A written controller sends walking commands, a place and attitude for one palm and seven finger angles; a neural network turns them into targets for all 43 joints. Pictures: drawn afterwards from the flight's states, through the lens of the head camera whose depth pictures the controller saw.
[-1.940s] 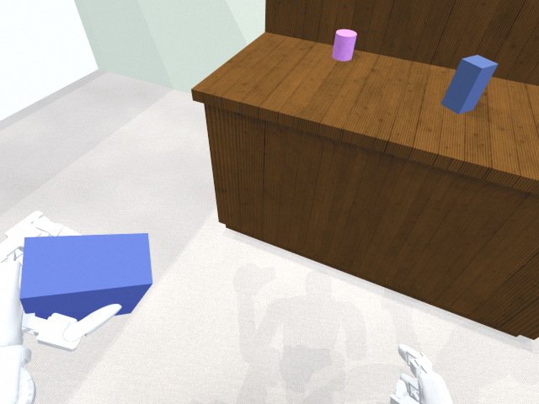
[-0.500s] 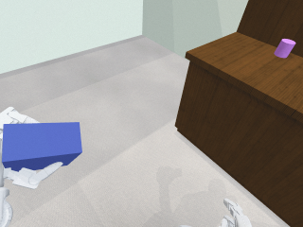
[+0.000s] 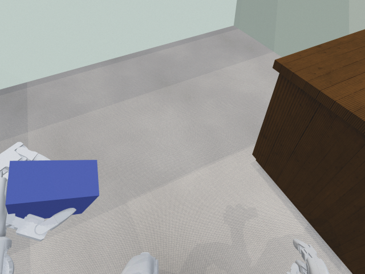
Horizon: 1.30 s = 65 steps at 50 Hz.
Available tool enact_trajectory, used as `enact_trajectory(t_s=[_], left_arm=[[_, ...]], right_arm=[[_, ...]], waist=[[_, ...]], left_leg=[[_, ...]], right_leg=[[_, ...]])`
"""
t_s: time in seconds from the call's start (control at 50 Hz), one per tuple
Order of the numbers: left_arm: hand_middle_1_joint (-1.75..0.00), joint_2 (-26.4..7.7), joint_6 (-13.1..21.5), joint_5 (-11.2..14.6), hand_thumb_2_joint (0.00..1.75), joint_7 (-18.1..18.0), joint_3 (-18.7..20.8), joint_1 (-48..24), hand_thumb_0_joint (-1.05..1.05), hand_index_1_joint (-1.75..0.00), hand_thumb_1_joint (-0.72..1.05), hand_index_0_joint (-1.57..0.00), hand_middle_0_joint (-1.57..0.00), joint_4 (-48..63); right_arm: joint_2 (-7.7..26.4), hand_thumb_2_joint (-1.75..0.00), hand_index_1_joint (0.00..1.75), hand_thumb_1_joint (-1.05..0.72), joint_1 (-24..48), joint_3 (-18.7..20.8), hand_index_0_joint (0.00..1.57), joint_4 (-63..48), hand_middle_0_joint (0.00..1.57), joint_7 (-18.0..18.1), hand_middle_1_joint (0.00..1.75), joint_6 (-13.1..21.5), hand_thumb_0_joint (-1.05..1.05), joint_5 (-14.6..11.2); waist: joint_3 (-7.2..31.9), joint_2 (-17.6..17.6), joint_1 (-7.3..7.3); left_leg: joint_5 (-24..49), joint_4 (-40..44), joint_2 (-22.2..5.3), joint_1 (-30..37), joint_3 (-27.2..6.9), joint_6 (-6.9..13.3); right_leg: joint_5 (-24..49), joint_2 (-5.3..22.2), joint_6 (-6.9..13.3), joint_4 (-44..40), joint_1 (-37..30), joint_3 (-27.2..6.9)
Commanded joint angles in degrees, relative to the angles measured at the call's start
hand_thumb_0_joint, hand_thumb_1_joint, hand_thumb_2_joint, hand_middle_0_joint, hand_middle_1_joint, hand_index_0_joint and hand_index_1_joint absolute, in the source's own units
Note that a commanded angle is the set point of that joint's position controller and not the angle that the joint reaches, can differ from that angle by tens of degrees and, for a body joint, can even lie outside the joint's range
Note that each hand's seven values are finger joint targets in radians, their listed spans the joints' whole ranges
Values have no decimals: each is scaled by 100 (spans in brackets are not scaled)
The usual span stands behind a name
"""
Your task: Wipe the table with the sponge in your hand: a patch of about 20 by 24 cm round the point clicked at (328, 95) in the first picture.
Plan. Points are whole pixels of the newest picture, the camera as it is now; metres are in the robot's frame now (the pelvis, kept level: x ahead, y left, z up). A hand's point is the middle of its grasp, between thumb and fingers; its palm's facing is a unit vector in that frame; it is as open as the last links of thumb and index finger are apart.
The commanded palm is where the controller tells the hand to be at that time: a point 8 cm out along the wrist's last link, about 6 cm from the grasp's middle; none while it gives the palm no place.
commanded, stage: walk to a spot facing it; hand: left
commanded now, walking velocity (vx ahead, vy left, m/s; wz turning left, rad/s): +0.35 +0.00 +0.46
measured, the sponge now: (64, 191) +0.22 +0.20 +0.15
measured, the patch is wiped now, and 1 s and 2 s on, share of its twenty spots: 0.00 0.00 0.00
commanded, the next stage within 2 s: none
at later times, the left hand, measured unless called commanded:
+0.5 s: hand (51, 147) +0.29 +0.24 +0.18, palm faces +0.54 -0.69 -0.49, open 10.0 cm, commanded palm +0.24 +0.28 +0.17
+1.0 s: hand (46, 122) +0.36 +0.29 +0.17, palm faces +0.67 -0.60 -0.44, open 10.0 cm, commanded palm +0.27 +0.30 +0.17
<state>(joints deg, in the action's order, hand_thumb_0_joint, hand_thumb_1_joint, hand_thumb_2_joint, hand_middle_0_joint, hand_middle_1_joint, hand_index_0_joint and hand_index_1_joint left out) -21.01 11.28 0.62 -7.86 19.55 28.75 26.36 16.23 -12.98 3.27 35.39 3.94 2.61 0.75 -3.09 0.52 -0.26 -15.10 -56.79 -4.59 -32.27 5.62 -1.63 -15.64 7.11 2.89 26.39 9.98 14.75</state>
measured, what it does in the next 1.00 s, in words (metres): walks ahead, turning left: left foot, then right foot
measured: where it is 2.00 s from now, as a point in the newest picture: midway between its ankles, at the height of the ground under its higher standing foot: (207, 261)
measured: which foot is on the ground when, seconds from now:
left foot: up 0.00-0.18, down 0.20-0.50, up 0.52-0.84, down 0.86-1.00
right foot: down 0.00-0.20, up 0.22-0.48, down 0.50-0.86, up 0.88-1.00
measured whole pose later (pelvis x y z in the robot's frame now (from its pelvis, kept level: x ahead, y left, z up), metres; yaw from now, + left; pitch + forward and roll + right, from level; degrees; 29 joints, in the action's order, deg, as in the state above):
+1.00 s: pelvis +0.24 -0.02 -0.03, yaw +23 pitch -1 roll +0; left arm -24.1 11.5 1.4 -8.3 24.1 24.4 32.9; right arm 9.7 -9.0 2.4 32.1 2.0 3.7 -1.1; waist -4.6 2.1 -2.3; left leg -15.4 -37.6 -3.4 -21.7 5.0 0.6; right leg -29.7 6.6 -3.9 69.0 30.1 4.3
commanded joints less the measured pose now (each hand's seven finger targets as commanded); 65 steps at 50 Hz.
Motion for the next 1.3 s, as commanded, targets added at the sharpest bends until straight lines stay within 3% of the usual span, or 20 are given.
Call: enact_trajectory(t_s=[0.0,0.14,0.18,0.2,0.44,0.46,0.5,0.56,0.64,0.74,0.8,0.82,0.84,0.88,0.98,1.12,1.14,1.16,1.18,1.28], left_arm=[[-160,-951,324,114,130,-320,777,-349,0,-160,10,-120,-120,1462],[-160,-856,266,97,130,-456,528,-969,0,-160,10,-120,-120,1878],[-160,-897,498,95,130,-469,619,-1038,0,-160,10,-120,-120,2102],[-160,-1192,556,-18,130,-380,694,-1318,0,-160,10,-120,-120,1883],[-160,-620,370,91,130,-111,676,-551,0,-160,10,-120,-120,1042],[-160,-656,304,45,130,-109,594,-856,0,-160,10,-120,-120,933],[-160,-1185,167,50,130,-186,853,-1126,0,-160,10,-120,-120,768],[-160,-1148,351,21,130,-129,747,-1282,0,-160,10,-120,-120,1252],[-160,-1124,392,12,130,-203,799,-1049,0,-160,10,-120,-120,1771],[-160,-1048,316,104,130,-411,1027,-168,0,-160,10,-120,-120,2010],[-160,-1043,362,161,130,-482,1025,-380,0,-160,10,-120,-120,2233],[-160,-998,471,160,130,-485,1000,-432,0,-160,10,-120,-120,2373],[-160,-910,584,213,130,-460,885,-325,0,-160,10,-120,-120,2443],[-160,-1248,519,98,130,-235,1191,-325,0,-160,10,-120,-120,1698],[-160,-1022,542,219,130,-128,1108,-11,0,-160,10,-120,-120,2653],[-160,-714,156,197,130,-48,815,-439,0,-160,10,-120,-120,1311],[-160,-775,73,123,130,-53,766,-677,0,-160,10,-120,-120,1241],[-160,-1144,-31,76,130,-120,849,-953,0,-160,10,-120,-120,1079],[-160,-1334,-118,133,130,-215,1022,-1151,0,-160,10,-120,-120,882],[-160,-1067,102,69,130,-151,627,-1065,0,-160,10,-120,-120,1391]], right_arm=[[102,-90,30,-90,493,11,20,-1138,20,-23,30,331,0,-31],[139,-90,30,-90,185,37,20,-1196,20,82,30,307,0,-46],[232,-90,30,-90,336,-12,20,-1232,20,7,30,373,0,-41],[229,-90,30,-90,391,-39,20,-1159,20,-103,30,408,0,-94],[51,-90,30,-90,441,-97,20,-780,20,16,30,574,0,-146],[-4,-90,30,-90,441,-125,20,-775,20,38,30,538,0,-158],[-21,-90,30,-90,750,-120,20,-874,20,38,30,535,0,-124],[67,-90,30,-90,828,-166,20,-706,20,-4,30,433,0,-65],[41,-90,30,-90,849,-121,20,-847,20,-5,30,322,0,-48],[-38,-90,30,-90,602,12,20,-1217,20,-47,30,269,0,-34],[34,-90,30,-90,225,102,20,-1254,20,10,30,249,0,-65],[150,-90,30,-90,284,152,20,-1296,20,21,30,257,0,-96],[284,-90,30,-90,339,161,20,-1315,20,-39,30,344,0,-110],[388,-90,30,-90,352,246,20,-1110,20,-154,30,373,0,-226],[154,-90,30,-90,511,103,20,-1058,20,-174,30,504,0,-198],[67,-90,30,-90,488,-94,20,-892,20,-15,30,560,0,-161],[-60,-90,30,-90,481,-137,20,-896,20,13,30,548,0,-206],[-221,-90,30,-90,545,-189,20,-942,20,51,30,516,0,-170],[61,-90,30,-90,598,-131,20,-896,20,101,30,585,0,-68],[12,-90,30,-90,1020,-184,20,-805,20,92,30,369,0,-37]], waist=[[585,914,270],[1088,142,-108],[1354,-2212,-82],[1126,-1496,-87],[664,-935,137],[614,-309,141],[475,2159,364],[216,880,205],[467,991,113],[775,976,290],[1476,159,-149],[1673,-1135,-219],[1615,-2448,-106],[1152,-1425,-60],[1031,-1808,58],[799,-975,184],[817,-109,199],[680,1946,166],[752,1853,230],[588,955,95]], left_leg=[[-139,1260,-7,-335,361,74],[68,2938,464,2513,722,361],[2020,3655,-1865,4243,-3335,1711],[1755,3841,-2105,3780,-3899,1944],[-1671,3042,-641,782,-717,788],[-1830,2076,-370,286,-567,637],[-1974,-1313,374,-1452,-315,212],[-1064,-2007,-150,-1139,-717,47],[-703,-143,-195,-8,-112,1],[-651,1744,102,607,638,45],[181,2919,586,2439,914,158],[825,3183,-193,3543,-379,616],[3582,3355,-1849,4124,-3147,1533],[2643,3342,-2058,3458,-3394,1871],[1124,3684,-1059,1836,-1735,1291],[156,2745,-696,942,-1277,783],[-627,1768,-244,697,-807,520],[-2084,-168,547,-647,-160,98],[-1866,-1428,434,-605,-698,39],[-971,-1814,108,-220,-460,-251]], right_leg=[[1055,1383,455,-928,-1078,-1170],[2155,1037,30,1804,59,-362],[-1737,-332,-532,4722,2660,-568],[-1938,-226,-415,5201,3037,-1308],[-377,-539,-728,631,-152,-210],[-897,-203,-557,76,-500,-754],[-1699,2279,638,-1496,-941,-4564],[-656,2043,632,-1212,-413,-3115],[1144,1565,266,-821,-293,-1024],[2229,1550,316,-202,-730,-692],[2914,1110,-155,2157,-93,-106],[1301,614,-473,3696,1106,-85],[-2166,-270,-735,4967,2599,-487],[-2008,60,-666,5242,3390,-1519],[-871,-80,-768,3224,1972,-989],[-304,-621,-832,343,-94,-492],[-88,-41,-634,-527,-376,-1072],[288,1616,20,-1071,-839,-3333],[486,2249,367,-1267,-335,-3980],[2272,1485,207,-655,-213,-1406]])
